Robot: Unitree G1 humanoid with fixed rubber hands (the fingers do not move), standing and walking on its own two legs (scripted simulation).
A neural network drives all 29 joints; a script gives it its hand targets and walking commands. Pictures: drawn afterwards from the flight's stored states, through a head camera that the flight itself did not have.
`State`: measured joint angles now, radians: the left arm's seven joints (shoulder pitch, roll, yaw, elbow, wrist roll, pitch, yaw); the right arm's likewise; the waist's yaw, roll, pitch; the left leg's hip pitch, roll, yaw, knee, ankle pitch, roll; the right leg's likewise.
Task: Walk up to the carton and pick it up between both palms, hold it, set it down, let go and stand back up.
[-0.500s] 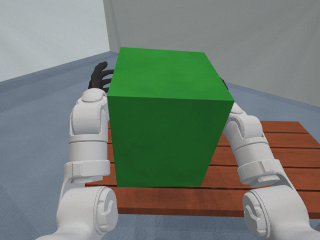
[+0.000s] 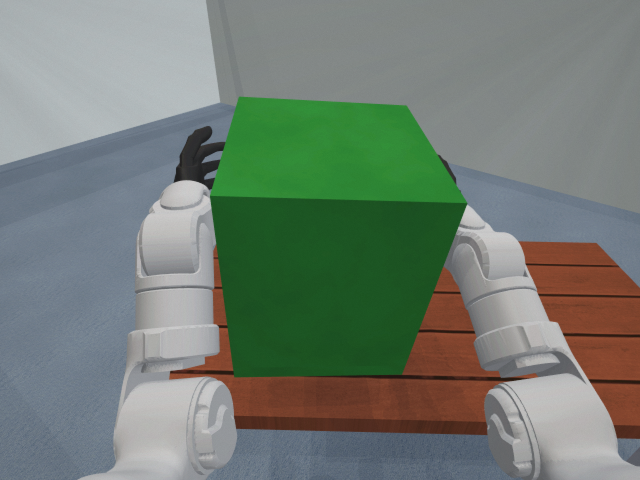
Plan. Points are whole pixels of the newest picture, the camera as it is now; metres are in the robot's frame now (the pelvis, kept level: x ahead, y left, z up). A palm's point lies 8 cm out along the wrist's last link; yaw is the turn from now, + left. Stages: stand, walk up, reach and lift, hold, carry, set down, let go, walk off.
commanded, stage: hold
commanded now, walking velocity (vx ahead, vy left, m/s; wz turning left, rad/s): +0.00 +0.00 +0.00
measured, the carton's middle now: (322, 238) +0.35 +0.01 +0.22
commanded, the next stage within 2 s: set down in 0.16 s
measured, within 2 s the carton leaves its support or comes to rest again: neither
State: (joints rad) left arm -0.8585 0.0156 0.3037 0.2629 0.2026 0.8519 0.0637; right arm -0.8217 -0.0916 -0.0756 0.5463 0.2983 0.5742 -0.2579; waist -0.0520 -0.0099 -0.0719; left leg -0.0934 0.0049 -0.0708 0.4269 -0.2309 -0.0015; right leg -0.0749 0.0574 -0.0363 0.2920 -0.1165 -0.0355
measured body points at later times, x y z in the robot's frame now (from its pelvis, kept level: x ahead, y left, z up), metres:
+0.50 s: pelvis +0.00 +0.00 +0.00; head -0.07 +0.02 +0.44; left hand +0.39 +0.15 +0.28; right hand +0.40 -0.14 +0.22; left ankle +0.01 +0.12 -0.75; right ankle +0.03 -0.10 -0.75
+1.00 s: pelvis +0.02 -0.01 +0.00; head +0.01 +0.02 +0.45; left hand +0.40 +0.14 +0.21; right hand +0.42 -0.15 +0.15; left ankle +0.01 +0.12 -0.75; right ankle +0.03 -0.10 -0.75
